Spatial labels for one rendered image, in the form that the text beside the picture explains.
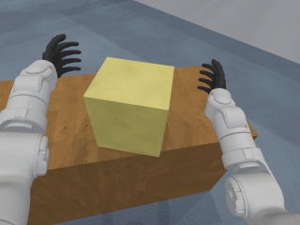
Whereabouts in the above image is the left robot hand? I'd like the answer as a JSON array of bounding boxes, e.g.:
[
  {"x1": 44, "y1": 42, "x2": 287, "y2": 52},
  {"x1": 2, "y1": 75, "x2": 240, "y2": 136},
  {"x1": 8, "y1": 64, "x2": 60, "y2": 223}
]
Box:
[{"x1": 42, "y1": 34, "x2": 82, "y2": 79}]

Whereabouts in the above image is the right robot upper arm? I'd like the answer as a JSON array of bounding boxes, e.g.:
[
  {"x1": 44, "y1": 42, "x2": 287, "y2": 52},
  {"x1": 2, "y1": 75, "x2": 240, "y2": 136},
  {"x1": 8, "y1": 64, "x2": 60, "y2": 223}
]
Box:
[{"x1": 225, "y1": 171, "x2": 300, "y2": 225}]

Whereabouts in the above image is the left robot upper arm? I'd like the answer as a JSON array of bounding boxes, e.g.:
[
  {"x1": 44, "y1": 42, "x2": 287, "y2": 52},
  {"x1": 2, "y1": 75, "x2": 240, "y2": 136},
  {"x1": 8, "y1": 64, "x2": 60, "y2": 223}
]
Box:
[{"x1": 0, "y1": 131, "x2": 50, "y2": 225}]

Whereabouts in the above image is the carton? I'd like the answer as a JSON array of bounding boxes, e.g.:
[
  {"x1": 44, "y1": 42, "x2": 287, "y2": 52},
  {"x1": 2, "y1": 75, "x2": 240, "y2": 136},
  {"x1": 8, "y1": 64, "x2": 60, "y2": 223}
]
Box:
[{"x1": 82, "y1": 57, "x2": 174, "y2": 158}]

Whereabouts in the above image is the right robot forearm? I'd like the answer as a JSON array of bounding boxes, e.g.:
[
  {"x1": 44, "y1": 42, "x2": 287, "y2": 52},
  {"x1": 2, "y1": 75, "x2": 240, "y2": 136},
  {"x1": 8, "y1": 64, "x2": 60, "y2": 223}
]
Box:
[{"x1": 204, "y1": 88, "x2": 285, "y2": 207}]

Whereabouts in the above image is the right robot hand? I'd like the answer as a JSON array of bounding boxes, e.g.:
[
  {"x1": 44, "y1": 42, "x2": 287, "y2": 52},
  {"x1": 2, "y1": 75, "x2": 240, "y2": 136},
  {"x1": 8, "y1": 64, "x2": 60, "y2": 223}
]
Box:
[{"x1": 197, "y1": 59, "x2": 226, "y2": 95}]

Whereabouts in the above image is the left robot forearm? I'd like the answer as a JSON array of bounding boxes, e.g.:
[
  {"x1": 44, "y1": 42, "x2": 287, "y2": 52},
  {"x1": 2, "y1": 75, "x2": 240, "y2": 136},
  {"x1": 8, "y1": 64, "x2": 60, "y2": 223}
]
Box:
[{"x1": 0, "y1": 59, "x2": 58, "y2": 136}]

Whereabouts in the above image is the pedestal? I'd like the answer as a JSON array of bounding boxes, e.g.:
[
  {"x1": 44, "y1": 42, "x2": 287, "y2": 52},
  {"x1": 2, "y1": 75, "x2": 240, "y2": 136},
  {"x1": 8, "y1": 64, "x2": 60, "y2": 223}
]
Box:
[{"x1": 0, "y1": 66, "x2": 259, "y2": 225}]

